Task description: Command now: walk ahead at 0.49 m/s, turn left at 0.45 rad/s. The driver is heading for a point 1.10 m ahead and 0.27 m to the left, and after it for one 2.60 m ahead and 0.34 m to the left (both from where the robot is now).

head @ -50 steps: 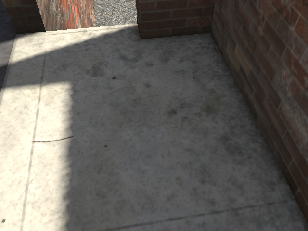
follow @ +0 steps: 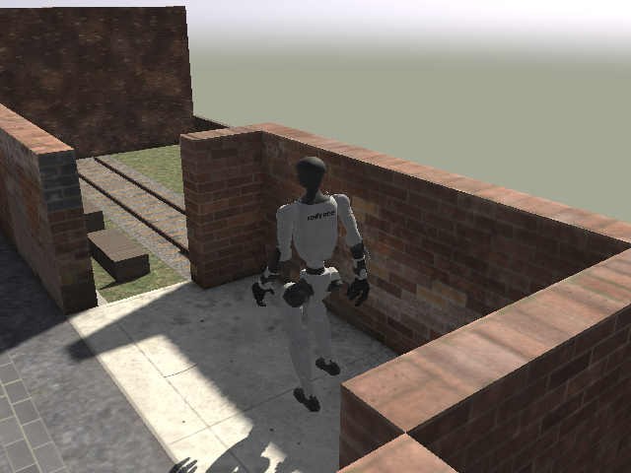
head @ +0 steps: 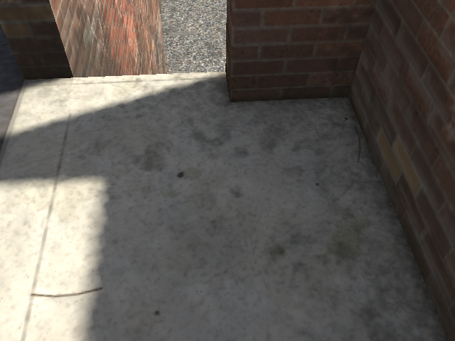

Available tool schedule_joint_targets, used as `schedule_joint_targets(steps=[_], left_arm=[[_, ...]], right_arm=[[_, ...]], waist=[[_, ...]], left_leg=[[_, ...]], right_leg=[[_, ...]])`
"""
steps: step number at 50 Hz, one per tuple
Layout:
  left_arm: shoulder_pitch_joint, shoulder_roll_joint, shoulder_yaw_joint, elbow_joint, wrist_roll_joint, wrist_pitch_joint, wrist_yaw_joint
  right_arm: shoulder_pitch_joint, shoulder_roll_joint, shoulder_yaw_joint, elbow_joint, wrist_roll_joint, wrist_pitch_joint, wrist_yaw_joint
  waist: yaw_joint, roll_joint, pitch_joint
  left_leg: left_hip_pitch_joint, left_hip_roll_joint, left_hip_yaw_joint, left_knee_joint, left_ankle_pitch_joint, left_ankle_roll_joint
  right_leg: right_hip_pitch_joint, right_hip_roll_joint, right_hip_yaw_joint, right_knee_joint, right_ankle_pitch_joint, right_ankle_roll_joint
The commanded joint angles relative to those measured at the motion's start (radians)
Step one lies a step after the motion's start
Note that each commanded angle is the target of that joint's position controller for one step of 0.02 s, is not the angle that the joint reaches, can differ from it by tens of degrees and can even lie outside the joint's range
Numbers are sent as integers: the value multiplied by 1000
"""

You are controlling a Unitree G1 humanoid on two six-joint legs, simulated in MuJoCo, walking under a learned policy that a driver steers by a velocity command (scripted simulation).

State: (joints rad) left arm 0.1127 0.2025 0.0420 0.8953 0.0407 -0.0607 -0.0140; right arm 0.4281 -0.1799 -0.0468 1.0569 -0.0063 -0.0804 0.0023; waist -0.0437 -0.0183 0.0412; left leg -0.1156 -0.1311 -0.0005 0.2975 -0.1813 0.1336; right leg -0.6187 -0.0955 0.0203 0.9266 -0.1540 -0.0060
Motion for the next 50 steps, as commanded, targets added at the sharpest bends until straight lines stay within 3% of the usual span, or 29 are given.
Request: schedule_joint_targets(steps=[1, 8, 10, 12, 13, 14, 15, 16, 17, 18, 20, 21, 24, 29, 32, 35, 37, 38, 39, 40, 41, 42, 43, 44, 46, 47, 50], left_arm=[[-65, 51, 8, -75, -6, 7, -4], [-276, 64, -2, -182, -19, -3, -13], [-247, 82, 0, -193, -24, -14, -12], [-80, 119, 16, -153, -28, -28, 1], [67, 156, 32, -117, -21, -41, 13], [239, 234, 51, -108, 7, -49, 32], [246, 312, 69, -111, 27, -37, 30], [189, 221, 60, -119, 10, -22, 25], [111, 134, 37, -129, 1, -22, 20], [77, 100, 27, -124, 0, -26, 15], [102, 83, 17, -92, -13, -37, 23], [121, 72, 12, -78, -17, -48, 25], [168, 89, 14, -51, -29, -72, 22], [215, 99, 18, -17, -30, -78, 21], [248, 138, 26, 3, -31, -76, 24], [296, 162, 30, 30, -28, -56, 32], [322, 184, 32, 49, -25, -41, 35], [324, 195, 32, 53, -25, -32, 35], [299, 198, 29, 43, -31, -21, 35], [314, 171, 15, 22, -28, -16, 35], [388, 46, -13, -37, -39, -19, 11], [290, 156, 16, -43, -27, -22, 14], [194, 150, 16, -73, -41, -30, 10], [196, 132, 8, -69, -44, -38, 9], [259, 105, 2, -33, -16, -9, 4], [275, 97, 3, -20, -9, 7, -1], [207, 100, 12, -38, 2, 33, -18]], right_arm=[[37, -120, -18, -60, 2, -13, -3], [136, -145, -26, -73, -14, -3, -15], [106, -164, -33, -89, -16, -1, -24], [47, -194, -43, -111, -13, -5, -20], [25, -193, -44, -119, -5, -12, -10], [14, -139, -31, -161, 9, -20, -4], [139, -46, -16, -185, 53, -11, -8], [110, -154, -32, -168, 17, 5, -19], [26, -164, -39, -172, 1, 12, -12], [-17, -141, -37, -184, -4, 15, -3], [-35, -122, -40, -194, -29, 40, 16], [-48, -112, -39, -201, -30, 48, 24], [-124, -94, -34, -243, -33, 66, 40], [-306, -80, -14, -319, -36, 65, 64], [-403, -86, -6, -356, -36, 63, 75], [-453, -102, -7, -378, -43, 64, 78], [-416, -108, -11, -374, -53, 64, 70], [-334, -121, -19, -347, -56, 60, 63], [-180, -143, -32, -285, -59, 49, 50], [-18, -207, -55, -243, -67, 38, 32], [-25, -306, -74, -252, -55, 36, 17], [19, -290, -71, -259, -29, 46, 4], [-53, -265, -63, -235, -21, 46, -4], [-104, -216, -50, -229, -15, 37, -3], [-165, -151, -28, -223, -6, 18, -1], [-157, -134, -22, -216, -5, 7, 3], [-100, -173, -30, -176, 11, -10, 3]], waist=[[7, 64, 49], [-62, 97, 38], [-33, 112, 28], [46, 110, -43], [116, 65, -129], [176, -24, -284], [107, -273, -409], [84, -134, -321], [69, -35, -167], [56, -1, -99], [33, -61, -43], [31, -70, -41], [24, -66, -36], [45, -53, 10], [65, -50, 33], [77, -51, 46], [51, -71, 2], [15, -77, -43], [-50, -53, -115], [-111, 40, -223], [-28, 293, -323], [-81, 91, -344], [-54, 44, -188], [-12, 15, -118], [61, 34, -69], [69, 39, -67], [76, 35, -5]], left_leg=[[-47, 263, -266, -145, 207, 101], [141, 270, -315, -23, 411, 94], [140, 276, -333, 23, 465, 71], [75, 241, -318, 166, 622, 28], [6, 186, -274, 348, 598, 5], [-144, 131, -225, 613, 314, -9], [-451, -10, -106, 891, -368, -43], [-541, 83, -108, 985, -313, -29], [-536, 123, -103, 972, -202, -34], [-511, 153, -94, 936, -145, -42], [-471, 184, -82, 894, -113, -56], [-474, 179, -71, 882, -96, -61], [-552, 192, -56, 852, -41, -73], [-544, 198, 5, 585, 159, -91], [-483, 185, 70, 439, 176, -64], [-463, 162, 114, 361, 70, -24], [-358, 103, 141, 327, -29, 20], [-260, 66, 144, 303, -62, 43], [-68, 32, 143, 224, -34, 66], [194, 161, -40, 183, -85, 107], [490, 494, -565, 109, -30, 250], [442, 519, -681, 5, -11, 244], [327, 471, -477, -10, 100, 206], [197, 429, -375, -35, 224, 170], [50, 342, -229, -89, 301, 112], [22, 323, -200, -106, 326, 106], [-2, 303, -157, -154, 347, 99]], right_leg=[[-38, 22, -29, -118, 125, 29], [-63, 78, -28, -295, 111, 25], [38, 92, -18, -371, 76, 7], [314, 140, -36, -451, 25, -25], [526, 105, -13, -494, 58, -55], [772, -122, 203, -503, -122, -101], [1003, -379, 641, -582, -141, -228], [887, -347, 689, -626, -263, -224], [731, -286, 507, -652, -227, -191], [623, -238, 372, -682, -115, -171], [517, -174, 205, -721, 17, -137], [507, -157, 152, -725, 87, -130], [522, -166, 51, -743, 231, -142], [505, -138, -111, -762, 294, -136], [532, -156, -168, -758, 345, -126], [633, -178, -208, -707, 451, -122], [682, -187, -242, -578, 754, -122], [684, -188, -254, -453, 868, -123], [610, -163, -281, -258, 834, -105], [414, -147, -273, 14, 535, -85], [-6, 35, -249, 385, -402, -29], [-80, 58, -52, 462, -370, -33], [-129, 4, -24, 425, -240, -43], [-77, -23, -20, 338, -179, -45], [48, -51, -11, 228, -145, -32], [83, -45, -17, 211, -136, -26], [23, -40, -38, 153, -63, -4]])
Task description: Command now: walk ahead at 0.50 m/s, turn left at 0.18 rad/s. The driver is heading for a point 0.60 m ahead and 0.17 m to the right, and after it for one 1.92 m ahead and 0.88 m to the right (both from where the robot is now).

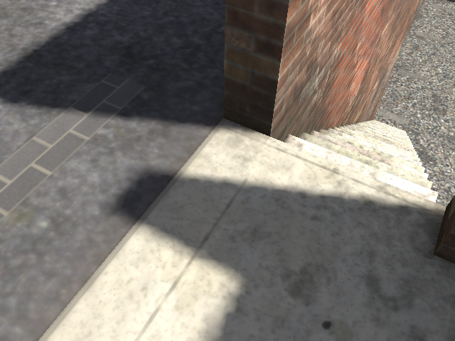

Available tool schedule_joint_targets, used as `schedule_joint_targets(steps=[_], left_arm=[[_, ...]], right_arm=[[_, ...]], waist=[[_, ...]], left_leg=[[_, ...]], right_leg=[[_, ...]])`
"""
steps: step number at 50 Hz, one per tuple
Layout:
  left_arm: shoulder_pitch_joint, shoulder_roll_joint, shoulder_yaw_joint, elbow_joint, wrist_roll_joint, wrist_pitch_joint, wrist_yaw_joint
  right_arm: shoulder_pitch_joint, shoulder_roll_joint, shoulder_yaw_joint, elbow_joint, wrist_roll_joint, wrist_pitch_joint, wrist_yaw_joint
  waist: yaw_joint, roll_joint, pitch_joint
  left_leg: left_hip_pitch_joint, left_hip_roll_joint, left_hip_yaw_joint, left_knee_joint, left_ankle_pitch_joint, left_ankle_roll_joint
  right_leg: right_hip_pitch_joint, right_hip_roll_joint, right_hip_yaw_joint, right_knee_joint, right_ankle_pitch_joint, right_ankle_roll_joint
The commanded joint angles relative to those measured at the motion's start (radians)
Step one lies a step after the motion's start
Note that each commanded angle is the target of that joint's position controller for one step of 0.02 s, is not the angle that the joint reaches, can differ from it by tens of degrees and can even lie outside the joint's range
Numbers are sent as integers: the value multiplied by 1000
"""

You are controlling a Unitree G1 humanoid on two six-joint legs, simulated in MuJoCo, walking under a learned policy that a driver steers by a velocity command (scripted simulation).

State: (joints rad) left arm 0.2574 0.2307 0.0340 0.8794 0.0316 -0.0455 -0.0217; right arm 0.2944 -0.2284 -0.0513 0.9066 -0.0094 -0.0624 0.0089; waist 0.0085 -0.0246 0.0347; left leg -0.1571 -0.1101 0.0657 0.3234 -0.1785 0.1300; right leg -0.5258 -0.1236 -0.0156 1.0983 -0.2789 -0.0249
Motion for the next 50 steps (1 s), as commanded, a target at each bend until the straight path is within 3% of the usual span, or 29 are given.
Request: schedule_joint_targets(steps=[1, 8, 13, 15, 16, 17, 18, 19, 20, 21, 22, 24, 26, 28, 32, 38, 41, 42, 43, 44, 45, 46, 47, 48, 50], left_arm=[[22, 67, 20, -34, 9, 21, -12], [-208, 55, 10, -96, -7, 15, -14], [-293, 69, 6, -131, -3, 1, -18], [-210, 84, 13, -111, -5, -7, -11], [-109, 105, 24, -79, -7, -13, -2], [54, 123, 35, -24, -2, -22, 8], [220, 189, 54, 14, 21, -29, 22], [262, 294, 82, 23, 34, -26, 21], [172, 228, 70, 19, -10, -16, 8], [60, 177, 56, -3, -22, -17, 4], [16, 119, 42, -3, -17, -23, 0], [10, 67, 22, 28, -19, -33, 4], [60, 79, 22, 55, -24, -45, 4], [97, 109, 31, 70, -29, -49, 8], [148, 122, 36, 77, -29, -43, 11], [228, 136, 44, 75, -19, -30, 16], [189, 162, 56, 52, -13, -24, 27], [164, 171, 61, 42, -13, -22, 28], [142, 172, 62, 33, -17, -24, 24], [135, 135, 54, 12, -28, -31, 18], [171, 50, 37, -36, -56, -34, 19], [228, 89, 45, -45, -43, -22, 22], [205, 126, 53, -18, -23, -6, 24], [154, 110, 51, -21, -15, -3, 13], [119, 88, 52, -37, 2, 14, -5]], right_arm=[[56, -132, -27, -15, 14, -29, -4], [163, -118, -14, 45, 4, -32, -9], [202, -131, -5, 86, -11, -28, -26], [170, -154, -7, 90, -16, -28, -32], [157, -165, -9, 93, -21, -27, -33], [138, -170, -9, 93, -18, -23, -31], [143, -140, 3, 69, -9, -27, -28], [267, -40, 19, 60, 27, -27, -14], [207, -136, -3, 69, 2, -28, -21], [141, -136, -6, 48, 2, -31, -18], [97, -119, -1, 42, 0, -35, -14], [76, -90, 1, 34, -27, -15, -2], [72, -64, 6, 32, -36, 1, 10], [5, -51, 10, 2, -35, 9, 15], [-186, -59, 16, -69, -25, 11, 15], [-354, -66, 23, -144, -10, 2, 11], [-315, -94, 16, -157, -4, -13, 6], [-252, -108, 9, -144, -4, -20, 2], [-133, -127, -2, -108, -9, -31, -7], [11, -191, -22, -84, -32, -46, -21], [111, -281, -42, -94, -55, -42, -33], [72, -285, -49, -88, -40, -21, -31], [-8, -177, -25, -113, -32, -13, -25], [-61, -114, -11, -122, -23, -16, -20], [-72, -87, -2, -110, -19, -27, -24]], waist=[[14, 47, 20], [-49, 87, 66], [-62, 83, 81], [-13, 108, 36], [31, 114, -18], [106, 87, -103], [158, 13, -219], [89, -232, -319], [72, -98, -275], [30, -50, -129], [17, 9, -62], [-28, -24, -8], [-38, -33, -14], [-38, -21, 10], [4, -29, 57], [63, -54, 29], [26, -69, 11], [-4, -68, -7], [-59, -31, -60], [-112, 63, -166], [-118, 235, -298], [-64, 317, -314], [-37, 149, -178], [-31, 74, -80], [-4, 125, -23]], left_leg=[[48, 278, -213, -193, 333, 94], [157, 261, -156, -204, 384, 53], [292, 305, -135, -141, 576, 59], [310, 311, -117, -29, 846, 41], [315, 304, -110, 94, 951, 29], [260, 271, -84, 288, 911, 13], [66, 227, -60, 560, 602, 0], [-319, 15, -17, 949, -157, -50], [-409, 36, -165, 1034, -285, -26], [-433, 93, -162, 1008, -200, -24], [-414, 131, -149, 954, -144, -26], [-347, 180, -124, 846, -101, -45], [-330, 181, -95, 798, -83, -74], [-367, 195, -73, 724, -63, -105], [-437, 197, -49, 490, 73, -154], [-413, 150, -50, 308, 135, -163], [-302, 133, -74, 225, 57, -140], [-206, 116, -68, 185, 26, -128], [-42, 102, -60, 115, 35, -108], [171, 231, -186, 72, -41, -64], [421, 493, -519, 11, -196, -2], [400, 568, -772, -69, -254, 69], [280, 526, -654, -69, -339, 59], [155, 469, -505, -96, -273, 39], [49, 398, -316, -141, -86, 3]], right_leg=[[-104, -16, -4, -54, 103, 21], [-164, 24, -37, -343, 296, 18], [-114, 73, -66, -501, 223, -42], [25, 127, -85, -541, 141, -81], [137, 161, -90, -563, 106, -101], [334, 171, -89, -638, 153, -124], [595, -1, 94, -649, 72, -168], [854, -285, 612, -733, 13, -311], [780, -262, 687, -814, 14, -295], [634, -235, 507, -828, 41, -272], [527, -191, 401, -864, 125, -250], [403, -98, 272, -907, 226, -201], [384, -73, 238, -922, 320, -214], [354, -66, 215, -947, 318, -228], [359, -30, 203, -971, 288, -215], [457, -30, 239, -865, 427, -196], [465, -49, 289, -792, 462, -169], [443, -43, 298, -742, 483, -155], [405, -1, 275, -616, 509, -134], [302, 76, 216, -381, 401, -108], [45, 200, 94, -88, -27, -69], [-106, 212, 75, 62, -278, -75], [-138, 135, 103, 127, -203, -82], [-123, 102, 99, 103, -122, -74], [-84, 58, 83, 52, -54, -50]])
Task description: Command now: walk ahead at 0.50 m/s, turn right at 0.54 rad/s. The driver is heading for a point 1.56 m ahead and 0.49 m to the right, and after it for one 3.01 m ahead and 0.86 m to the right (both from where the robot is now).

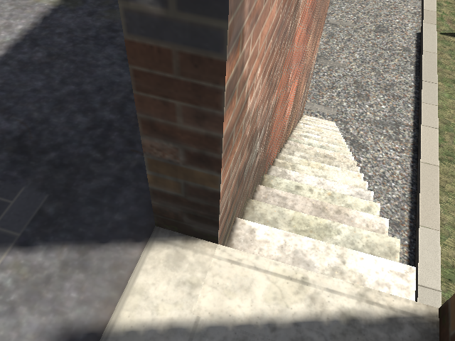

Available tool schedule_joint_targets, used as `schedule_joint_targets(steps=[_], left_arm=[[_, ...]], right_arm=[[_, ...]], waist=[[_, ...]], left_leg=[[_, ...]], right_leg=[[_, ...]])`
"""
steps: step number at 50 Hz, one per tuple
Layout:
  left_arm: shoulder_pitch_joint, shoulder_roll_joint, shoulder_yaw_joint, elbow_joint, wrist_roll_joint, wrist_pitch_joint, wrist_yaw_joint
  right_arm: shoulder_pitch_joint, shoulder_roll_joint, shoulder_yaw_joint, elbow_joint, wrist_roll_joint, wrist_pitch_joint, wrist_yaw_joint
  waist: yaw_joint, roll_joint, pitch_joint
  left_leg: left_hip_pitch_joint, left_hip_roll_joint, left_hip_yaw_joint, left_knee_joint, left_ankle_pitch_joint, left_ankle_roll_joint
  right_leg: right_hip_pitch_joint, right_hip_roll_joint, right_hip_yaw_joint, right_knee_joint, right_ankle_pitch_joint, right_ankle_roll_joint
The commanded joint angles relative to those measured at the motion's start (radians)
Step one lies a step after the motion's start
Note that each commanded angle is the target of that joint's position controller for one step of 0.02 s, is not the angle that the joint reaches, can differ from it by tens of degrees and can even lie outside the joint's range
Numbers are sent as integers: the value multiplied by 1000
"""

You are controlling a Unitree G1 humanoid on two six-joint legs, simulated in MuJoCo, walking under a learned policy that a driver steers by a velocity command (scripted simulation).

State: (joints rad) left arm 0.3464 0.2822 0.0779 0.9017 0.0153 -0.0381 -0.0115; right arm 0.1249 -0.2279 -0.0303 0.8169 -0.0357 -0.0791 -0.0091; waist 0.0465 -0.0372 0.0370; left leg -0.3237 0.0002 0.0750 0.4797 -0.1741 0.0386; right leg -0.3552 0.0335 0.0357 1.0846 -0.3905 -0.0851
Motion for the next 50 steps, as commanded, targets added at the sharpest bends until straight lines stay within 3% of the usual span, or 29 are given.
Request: schedule_joint_targets(steps=[1, 4, 9, 11, 15, 16, 17, 18, 19, 20, 21, 22, 23, 24, 26, 28, 30, 32, 34, 36, 39, 42, 44, 45, 46, 47, 48, 49, 50], left_arm=[[26, 33, 7, -63, 23, 16, -22], [-57, 28, 0, -106, 19, 35, -41], [-222, 24, -11, -171, 21, 50, -55], [-291, 19, -17, -185, 28, 50, -63], [-397, 10, -30, -220, 25, 42, -72], [-432, -2, -39, -233, 33, 43, -75], [-430, 10, -37, -235, 39, 44, -75], [-388, -3, -37, -232, 42, 29, -53], [-311, 9, -32, -209, 42, 17, -41], [-231, 36, -18, -194, 36, 15, -34], [-68, 82, 5, -142, 42, 12, -20], [54, 186, 39, -120, 53, 19, -1], [32, 259, 57, -157, 17, 32, 15], [49, 286, 68, -172, 48, 41, 24], [-37, 154, 40, -174, 17, 30, 36], [-87, 73, 13, -201, 10, 20, 49], [-91, 96, 14, -204, 7, 6, 53], [-53, 126, 23, -199, -4, 12, 48], [-40, 114, 16, -207, -2, 20, 48], [22, 83, 3, -201, 5, 12, 31], [97, 109, 5, -182, -21, 5, 23], [77, 133, 10, -190, -9, 5, 26], [39, 138, 13, -196, -12, 1, 41], [7, 115, 10, -207, -20, -2, 46], [36, 46, -1, -231, -13, -6, 49], [189, 67, 12, -219, -33, -6, 24], [171, 106, 21, -209, 1, -1, 17], [79, 109, 24, -226, 3, 1, 10], [60, 105, 24, -227, 2, -2, 8]], right_arm=[[108, -91, -26, -11, 13, -16, -6], [157, -128, -44, 12, 27, -44, -4], [213, -120, -46, 40, 19, -50, -1], [244, -109, -43, 57, 19, -56, -1], [299, -143, -51, 85, 22, -54, -7], [305, -146, -49, 94, 23, -55, -13], [310, -157, -52, 101, 23, -51, -17], [304, -140, -44, 108, 21, -22, -28], [330, -164, -49, 111, 22, -6, -32], [350, -208, -57, 110, 27, 4, -31], [339, -206, -54, 96, 23, 11, -27], [354, -138, -37, 45, 24, 5, -21], [281, -118, -35, -39, 20, -10, -3], [159, -128, -30, -74, 21, -19, 1], [167, -120, -24, -61, 33, -32, -6], [199, -102, -27, -65, -3, 14, -1], [200, -82, -24, -91, -9, 60, 0], [152, -45, -12, -128, -12, 90, -8], [83, -32, 0, -158, -3, 85, -6], [5, -27, 6, -166, 16, 81, -13], [-87, -64, 0, -204, 30, 77, -8], [-26, -78, -1, -189, 34, 71, -11], [188, -108, -25, -114, 22, 71, -17], [349, -146, -41, -75, 9, 64, -24], [465, -204, -47, -84, 6, 62, -36], [413, -208, -48, -50, 20, 70, -19], [349, -172, -48, -68, 47, 66, -11], [266, -126, -37, -88, 41, 55, -8], [230, -109, -32, -91, 22, 54, -7]], waist=[[-33, 153, -20], [-28, 126, -25], [-55, 105, 19], [-70, 102, 35], [-97, 111, 70], [-101, 128, 75], [-93, 128, 75], [-82, 132, 76], [-58, 124, 0], [-21, 138, -87], [50, 95, -176], [81, -45, -303], [64, -191, -383], [101, -55, -320], [15, 27, -116], [-59, 11, -89], [-96, 15, -84], [-96, 8, -68], [-76, -43, -30], [-20, -52, -18], [19, -9, -7], [-17, -34, -20], [-119, -46, -38], [-204, 58, -85], [-235, 234, -176], [-119, 441, -117], [-117, 304, -10], [-105, 172, 41], [-70, 95, 53]], left_leg=[[195, 267, -266, -305, -1, 88], [213, 276, -163, -335, 127, 104], [258, 252, -16, -356, 195, 112], [286, 266, 17, -356, 221, 105], [350, 275, 106, -338, 314, 78], [365, 291, 109, -354, 325, 83], [402, 293, 129, -321, 408, 73], [420, 237, 185, -185, 705, 75], [437, 241, 191, -41, 874, 75], [409, 275, 193, 90, 837, 82], [301, 255, 210, 316, 691, 62], [-12, 219, 192, 646, 248, 20], [-353, 1, 79, 974, -372, -43], [-488, 28, -69, 1050, -279, -29], [-416, 121, -93, 843, -135, -33], [-287, 116, -113, 759, -161, -60], [-241, 109, -90, 663, -175, -95], [-232, 88, -64, 550, -124, -117], [-222, 85, -53, 425, -2, -123], [-242, 83, -51, 341, 89, -117], [-243, 55, -49, 261, 109, -91], [-98, 12, -45, 256, 12, -48], [110, -32, -46, 147, -88, -10], [267, 36, -151, 29, -128, 28], [378, 261, -444, -88, -222, 104], [384, 343, -795, -199, -250, 227], [292, 366, -775, -198, -390, 273], [207, 341, -680, -204, -345, 268], [142, 308, -606, -220, -308, 239]], right_leg=[[-241, -100, 20, 70, 86, 18], [-300, -121, 11, 82, 168, 31], [-383, -129, -25, -83, 294, 55], [-383, -130, -42, -180, 358, 46], [-312, -109, -125, -364, 346, 16], [-293, -104, -138, -411, 303, 0], [-271, -86, -152, -445, 265, -19], [-212, -37, -183, -502, 219, -20], [-103, 27, -220, -529, 204, -34], [38, 57, -215, -541, 147, -69], [248, 67, -176, -576, 132, -108], [550, -160, 152, -583, -62, -199], [717, -377, 674, -732, 18, -332], [695, -375, 635, -774, 216, -325], [434, -298, 340, -766, 586, -240], [258, -222, 250, -768, 741, -219], [165, -164, 217, -751, 724, -211], [93, -127, 205, -762, 582, -199], [36, -99, 193, -774, 473, -170], [86, -117, 230, -786, 468, -153], [198, -148, 239, -728, 665, -127], [190, -156, 247, -674, 760, -108], [153, -113, 217, -511, 881, -77], [73, -50, 154, -269, 820, -38], [-40, 49, 81, 90, 382, -2], [-302, 172, 126, 189, -159, 1], [-373, 103, 176, 264, -146, 3], [-373, 74, 182, 255, -82, 12], [-347, 55, 179, 198, -55, 9]])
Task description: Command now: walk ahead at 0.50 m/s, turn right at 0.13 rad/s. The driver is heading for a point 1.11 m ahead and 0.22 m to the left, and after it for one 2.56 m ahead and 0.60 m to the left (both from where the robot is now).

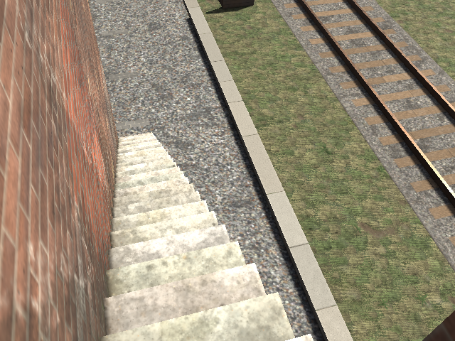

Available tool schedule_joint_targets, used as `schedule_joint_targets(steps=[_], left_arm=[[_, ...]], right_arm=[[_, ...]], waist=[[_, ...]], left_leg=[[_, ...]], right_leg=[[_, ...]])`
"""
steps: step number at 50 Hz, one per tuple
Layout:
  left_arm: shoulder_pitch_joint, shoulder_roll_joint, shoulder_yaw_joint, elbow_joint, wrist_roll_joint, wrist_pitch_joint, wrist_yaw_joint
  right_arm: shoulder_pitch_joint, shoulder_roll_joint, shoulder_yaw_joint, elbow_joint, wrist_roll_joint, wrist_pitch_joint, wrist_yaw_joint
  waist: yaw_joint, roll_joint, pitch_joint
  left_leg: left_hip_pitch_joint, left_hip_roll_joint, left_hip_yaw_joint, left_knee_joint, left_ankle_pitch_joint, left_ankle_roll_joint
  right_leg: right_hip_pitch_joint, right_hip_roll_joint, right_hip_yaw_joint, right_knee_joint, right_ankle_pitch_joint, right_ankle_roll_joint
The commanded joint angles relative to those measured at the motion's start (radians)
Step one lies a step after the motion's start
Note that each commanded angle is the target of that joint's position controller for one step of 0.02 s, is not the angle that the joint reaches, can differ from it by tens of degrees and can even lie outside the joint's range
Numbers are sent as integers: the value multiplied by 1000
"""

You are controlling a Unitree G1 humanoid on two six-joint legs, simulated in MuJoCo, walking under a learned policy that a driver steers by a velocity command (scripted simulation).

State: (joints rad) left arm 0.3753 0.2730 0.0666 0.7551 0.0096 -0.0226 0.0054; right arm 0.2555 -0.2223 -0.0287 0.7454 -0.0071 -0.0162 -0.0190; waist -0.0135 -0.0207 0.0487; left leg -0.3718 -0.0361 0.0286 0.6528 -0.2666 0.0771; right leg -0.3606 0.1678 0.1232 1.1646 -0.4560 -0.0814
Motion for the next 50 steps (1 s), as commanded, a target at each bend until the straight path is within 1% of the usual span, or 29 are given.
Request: schedule_joint_targets(steps=[1, 7, 10, 13, 14, 15, 18, 20, 21, 22, 23, 24, 26, 27, 29, 30, 32, 34, 36, 39, 41, 42, 43, 44, 45, 47, 48, 49, 50], left_arm=[[26, 95, 33, -85, 18, -8, -10], [-32, 25, 15, -62, 28, 25, -29], [-42, -42, -18, -27, 33, 36, -23], [-8, 42, 7, 20, 26, 48, -14], [-42, 11, -8, 14, 38, 49, -9], [-54, -2, -14, 25, 51, 52, -10], [-5, 1, -13, 75, 43, 17, -1], [115, -4, -15, 123, 34, -5, 5], [314, 39, 2, 194, 23, -16, 1], [422, 157, 26, 235, 13, -30, -4], [441, 236, 34, 223, -27, -49, -13], [369, 233, 40, 220, -39, -56, -12], [165, 107, -4, 170, -14, -55, -13], [152, 104, -13, 167, 16, -63, -11], [179, 107, -20, 191, 16, -73, -11], [163, 96, -18, 198, -15, -88, -5], [78, 69, -36, 168, -41, -103, 19], [73, 75, -37, 162, -35, -92, 24], [86, 48, -29, 162, -16, -97, 23], [239, 30, -18, 205, 46, -79, 26], [236, 90, 4, 237, 59, -36, 44], [210, 94, 5, 236, 29, -28, 35], [84, 96, 22, 213, 7, -19, 32], [158, -22, -10, 130, -17, -40, 34], [228, -22, -26, 149, -4, -43, 46], [44, 56, -17, 126, 57, -21, 65], [-100, 117, 0, 124, 68, -12, 70], [-184, 89, -13, 86, 58, -7, 52], [-145, 33, -29, 135, 79, 11, 34]], right_arm=[[92, -118, -33, -9, -11, -22, -2], [211, -122, -24, 58, 20, -42, 6], [262, -133, -23, 99, 8, -20, 16], [287, -137, -24, 108, -10, -31, 20], [320, -128, -26, 138, 9, -26, 13], [337, -105, -17, 146, -9, -18, 11], [307, -195, -33, 127, -23, 14, -4], [253, -201, -40, 141, 4, 22, -13], [125, -197, -42, 119, 36, 21, -20], [58, -110, -33, 74, 24, 10, -25], [161, -55, -22, 67, 29, -16, -37], [184, -65, -19, 100, 30, -10, -46], [94, -135, -49, 115, 30, 3, -42], [130, -148, -59, 138, 15, 19, -27], [122, -102, -62, 142, -23, 45, 0], [5, -120, -64, 124, -39, 54, 12], [-123, -90, -40, 87, -32, 46, 33], [-105, -30, -11, 98, -36, 39, 39], [0, -61, -20, 154, 4, 37, 23], [-97, -78, -11, 142, 7, 30, 0], [175, -107, -32, 228, -20, 13, -13], [349, -133, -49, 274, -23, 11, -20], [507, -187, -76, 324, -28, -6, -3], [403, -241, -55, 261, -23, -30, 32], [316, -226, -68, 247, 14, -38, 43], [210, -209, -72, 210, 40, -62, 19], [118, -124, -34, 200, 38, -69, 8], [-8, -75, -5, 152, 51, -72, -9], [38, -115, -13, 165, 34, -68, -13]], waist=[[15, 69, 39], [13, 85, -16], [2, 118, -53], [5, 131, -46], [4, 155, -3], [-5, 154, -4], [14, 116, -1], [76, 133, -48], [193, 109, -58], [195, -119, 13], [115, -114, -6], [85, -161, 18], [28, -35, 131], [11, -39, 97], [-29, -2, 60], [-13, 0, 62], [-25, -23, 25], [-33, -78, -26], [-35, -97, -30], [92, -51, 69], [-8, -79, 16], [-72, -67, -43], [-191, 106, -20], [-3, 90, -38], [49, 169, -120], [32, 146, -80], [59, 57, 82], [126, -30, 177], [115, 22, 127]], left_leg=[[171, 312, -488, -409, -162, 169], [206, 240, -222, -411, 463, 151], [182, 183, -118, -377, 615, 117], [227, 218, -150, -316, 505, 151], [282, 247, -186, -313, 523, 171], [309, 256, -180, -296, 593, 179], [211, 246, -105, -171, 891, 170], [179, 223, -80, 35, 980, 132], [36, 154, -42, 304, 836, 85], [-281, -34, -31, 689, -75, 30], [-379, -85, -209, 708, -213, 18], [-373, -26, -238, 721, -209, -16], [-336, 20, -234, 640, -75, -54], [-328, 40, -219, 619, -3, -53], [-309, 29, -201, 552, 193, -35], [-350, 25, -235, 485, 286, -13], [-94, -38, -97, 182, 666, -21], [64, -39, -3, 160, 792, -26], [154, -57, 64, 179, 815, -48], [-11, -40, 102, -98, 576, -79], [181, 25, 37, -325, 552, -35], [378, 43, 86, -447, 656, -10], [606, 186, -77, -456, 773, 110], [691, 351, -208, 4, 1174, 78], [711, 406, -250, 22, 1175, 97], [391, 467, -377, -102, 272, 241], [184, 443, -405, -147, 278, 218], [-200, 305, -190, -164, 270, 126], [-309, 259, -158, -141, 467, 106]], right_leg=[[-321, -117, 78, 41, 38, 13], [-264, -198, -53, -149, 276, 62], [-165, -219, -124, -228, 414, 52], [-205, -229, -135, -120, 433, 26], [-270, -257, -108, -168, 354, 23], [-258, -253, -109, -204, 293, 22], [-36, -174, -170, -294, 64, 12], [172, -125, -191, -431, 70, -3], [380, -147, -155, -633, 277, -26], [520, -358, 135, -730, 804, -101], [500, -499, 332, -738, 1085, -189], [387, -535, 327, -760, 857, -237], [162, -480, 243, -774, 670, -210], [164, -453, 213, -751, 537, -205], [74, -386, 129, -657, 455, -162], [82, -353, 100, -635, 342, -105], [-198, -258, -43, -614, 82, -73], [-302, -241, -78, -563, -16, -63], [-342, -225, -119, -408, -116, -44], [-66, -209, -115, -201, 35, -48], [57, -199, -120, 196, 475, -64], [-15, -181, -121, 423, 630, -77], [-368, -55, -153, 941, 61, -62], [-660, -30, -17, 942, -229, -73], [-691, -80, 30, 821, -188, -91], [-727, -138, 87, 585, 52, -9], [-734, -175, 108, 452, 150, 35], [-427, -150, 48, 14, 426, 91], [-190, -117, -97, -6, 489, 103]])
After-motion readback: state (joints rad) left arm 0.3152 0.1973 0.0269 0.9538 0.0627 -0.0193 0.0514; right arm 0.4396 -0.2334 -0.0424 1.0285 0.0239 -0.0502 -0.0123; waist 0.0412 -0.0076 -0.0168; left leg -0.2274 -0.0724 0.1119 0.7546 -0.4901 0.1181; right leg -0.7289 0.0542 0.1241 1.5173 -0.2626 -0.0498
